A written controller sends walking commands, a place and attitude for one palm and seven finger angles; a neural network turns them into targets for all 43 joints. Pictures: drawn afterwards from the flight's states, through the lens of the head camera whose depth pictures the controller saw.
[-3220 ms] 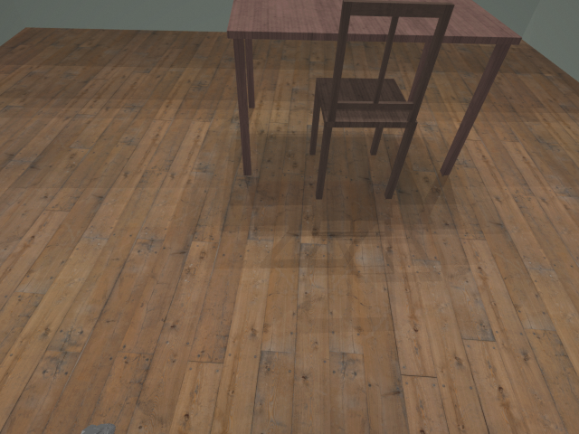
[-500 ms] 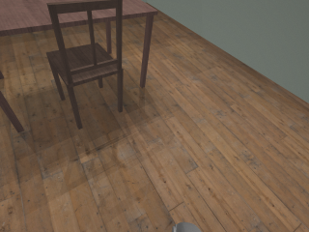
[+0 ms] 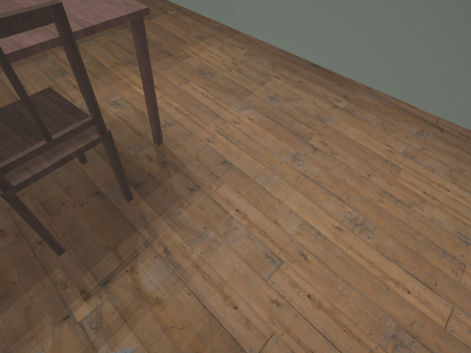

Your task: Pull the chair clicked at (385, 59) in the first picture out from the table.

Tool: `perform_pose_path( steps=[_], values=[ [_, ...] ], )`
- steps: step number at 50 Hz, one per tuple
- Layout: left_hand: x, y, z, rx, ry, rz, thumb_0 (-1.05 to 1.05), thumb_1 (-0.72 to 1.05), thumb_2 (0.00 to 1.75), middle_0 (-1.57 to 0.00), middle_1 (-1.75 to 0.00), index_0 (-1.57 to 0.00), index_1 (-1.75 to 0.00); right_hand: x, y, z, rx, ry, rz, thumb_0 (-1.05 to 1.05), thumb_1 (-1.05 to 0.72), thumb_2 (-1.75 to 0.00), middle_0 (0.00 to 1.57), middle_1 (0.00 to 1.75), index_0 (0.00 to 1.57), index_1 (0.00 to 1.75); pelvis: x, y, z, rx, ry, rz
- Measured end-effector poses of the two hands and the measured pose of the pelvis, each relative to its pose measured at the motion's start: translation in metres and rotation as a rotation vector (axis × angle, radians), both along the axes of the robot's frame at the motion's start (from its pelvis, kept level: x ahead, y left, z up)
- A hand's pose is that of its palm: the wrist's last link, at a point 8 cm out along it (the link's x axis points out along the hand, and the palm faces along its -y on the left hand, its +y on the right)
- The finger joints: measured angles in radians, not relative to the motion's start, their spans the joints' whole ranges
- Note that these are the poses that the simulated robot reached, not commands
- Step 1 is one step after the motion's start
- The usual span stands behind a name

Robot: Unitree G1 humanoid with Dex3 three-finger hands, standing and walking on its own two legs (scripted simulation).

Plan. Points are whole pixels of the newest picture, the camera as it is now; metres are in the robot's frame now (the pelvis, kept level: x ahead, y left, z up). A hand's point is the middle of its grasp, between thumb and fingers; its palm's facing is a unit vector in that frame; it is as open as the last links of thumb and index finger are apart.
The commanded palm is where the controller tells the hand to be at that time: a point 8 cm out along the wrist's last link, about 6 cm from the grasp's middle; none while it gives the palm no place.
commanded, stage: walk to a spot facing it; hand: left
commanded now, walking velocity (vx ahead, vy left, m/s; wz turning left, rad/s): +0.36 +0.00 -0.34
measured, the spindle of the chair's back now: (24, 97) +0.72 +0.63 -0.05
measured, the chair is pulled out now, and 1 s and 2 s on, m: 0.00 0.00 0.00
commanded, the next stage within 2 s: turn to face it in 0.82 s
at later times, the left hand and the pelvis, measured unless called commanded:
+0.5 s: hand (118, 262) +0.31 +0.27 -0.16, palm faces -0.17 -0.97 -0.19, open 7.4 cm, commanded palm none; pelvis +0.24 +0.07 +0.02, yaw -15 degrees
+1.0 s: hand (210, 177) +0.56 +0.09 -0.13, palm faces -0.48 -0.84 -0.26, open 7.4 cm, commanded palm none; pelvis +0.39 -0.04 +0.02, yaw -31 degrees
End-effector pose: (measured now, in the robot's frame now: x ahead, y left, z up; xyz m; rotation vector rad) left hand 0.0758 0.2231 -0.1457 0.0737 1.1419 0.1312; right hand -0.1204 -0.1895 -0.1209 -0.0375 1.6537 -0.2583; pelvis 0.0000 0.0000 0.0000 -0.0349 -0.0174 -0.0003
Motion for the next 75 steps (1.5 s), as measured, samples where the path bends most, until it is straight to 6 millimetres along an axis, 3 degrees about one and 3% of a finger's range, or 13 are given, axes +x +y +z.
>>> perform_pose_path(
  steps=[4, 8, 14, 17, 20, 23, 27, 34, 40, 51, 58, 68, 75],
  values=[
    [0.012, 0.029, 0.014, 0.086, 0.094, -0.057, -0.03, 0.94, 0.90, -0.20, -0.30, -0.20, -0.30, 0.121, -0.010, -0.005, -0.033, -0.253, 0.023, 0.01, -0.91, -0.90, 0.20, 0.30, 0.20, 0.30, 0.037, 0.009, 0.010, 0.007, 0.005, -0.049],
    [0.029, 0.051, 0.025, 0.113, 0.180, -0.084, -0.01, 0.93, 0.90, -0.20, -0.30, -0.20, -0.30, 0.220, -0.026, 0.004, -0.095, -0.422, 0.056, 0.04, -0.96, -0.90, 0.20, 0.30, 0.20, 0.30, 0.077, 0.026, 0.016, 0.020, 0.023, -0.075],
    [0.066, 0.081, 0.014, 0.093, 0.248, -0.060, 0.00, 0.91, 0.90, -0.20, -0.30, -0.20, -0.30, 0.344, -0.013, 0.008, -0.124, -0.543, 0.156, 0.02, -0.95, -0.90, 0.20, 0.30, 0.19, 0.30, 0.143, 0.058, 0.005, 0.020, 0.030, -0.111],
    [0.093, 0.096, 0.001, 0.082, 0.292, -0.068, 0.00, 0.91, 0.90, -0.20, -0.30, -0.20, -0.30, 0.384, 0.003, 0.009, -0.143, -0.591, 0.166, 0.02, -0.93, -0.90, 0.20, 0.30, 0.19, 0.30, 0.175, 0.072, -0.002, 0.029, 0.012, -0.158],
    [0.138, 0.102, 0.004, 0.082, 0.287, -0.125, 0.01, 0.91, 0.90, -0.19, -0.30, -0.20, -0.30, 0.395, 0.016, 0.017, -0.141, -0.609, 0.110, 0.01, -0.92, -0.90, 0.20, 0.30, 0.20, 0.30, 0.201, 0.076, 0.005, 0.025, -0.010, -0.207],
    [0.198, 0.100, 0.012, 0.079, 0.218, -0.179, 0.01, 0.91, 0.90, -0.19, -0.30, -0.19, -0.30, 0.385, 0.028, 0.020, -0.129, -0.561, 0.040, 0.01, -0.92, -0.90, 0.20, 0.30, 0.20, 0.30, 0.224, 0.075, 0.015, 0.019, -0.022, -0.237],
    [0.280, 0.081, 0.026, 0.070, 0.101, -0.243, 0.01, 0.91, 0.90, -0.19, -0.30, -0.19, -0.30, 0.366, 0.017, 0.021, -0.166, -0.471, -0.070, -0.01, -0.96, -0.90, 0.21, 0.30, 0.20, 0.30, 0.253, 0.072, 0.021, 0.027, -0.020, -0.281],
    [0.399, 0.020, 0.042, 0.082, -0.007, -0.395, 0.00, 0.91, 0.90, -0.19, -0.30, -0.19, -0.30, 0.335, 0.005, 0.000, -0.120, -0.297, -0.225, 0.00, -0.93, -0.90, 0.20, 0.30, 0.20, 0.30, 0.305, 0.045, 0.018, 0.056, -0.014, -0.368],
    [0.478, -0.044, 0.029, 0.134, -0.078, -0.515, 0.00, 0.91, 0.90, -0.19, -0.30, -0.20, -0.30, 0.334, -0.018, -0.037, -0.051, -0.193, -0.337, 0.01, -0.92, -0.90, 0.20, 0.30, 0.20, 0.30, 0.349, -0.006, -0.010, 0.071, -0.017, -0.440],
    [0.500, -0.096, 0.046, 0.146, 0.025, -0.575, 0.00, 0.91, 0.90, -0.20, -0.30, -0.20, -0.30, 0.453, -0.098, -0.005, -0.143, -0.419, -0.353, 0.01, -0.91, -0.90, 0.20, 0.30, 0.19, 0.30, 0.397, -0.047, 0.019, 0.065, 0.000, -0.533],
    [0.518, -0.104, 0.041, 0.110, 0.017, -0.516, 0.01, 0.93, 0.90, -0.20, -0.30, -0.20, -0.30, 0.493, -0.099, 0.000, -0.127, -0.409, -0.328, 0.01, -0.91, -0.90, 0.20, 0.30, 0.19, 0.30, 0.433, -0.059, 0.022, 0.025, -0.001, -0.482],
    [0.519, -0.068, 0.007, 0.057, 0.105, -0.341, 0.00, 0.92, 0.90, -0.20, -0.30, -0.20, -0.30, 0.542, -0.087, 0.002, -0.127, -0.311, -0.181, 0.01, -0.92, -0.90, 0.20, 0.30, 0.20, 0.30, 0.474, -0.044, 0.010, 0.011, 0.004, -0.352],
    [0.519, -0.040, 0.020, 0.100, 0.168, -0.293, 0.01, 0.91, 0.90, -0.20, -0.30, -0.20, -0.30, 0.564, -0.081, 0.014, -0.123, -0.310, -0.132, 0.01, -0.91, -0.90, 0.20, 0.30, 0.20, 0.30, 0.482, -0.038, 0.022, 0.007, 0.024, -0.307]
  ],
)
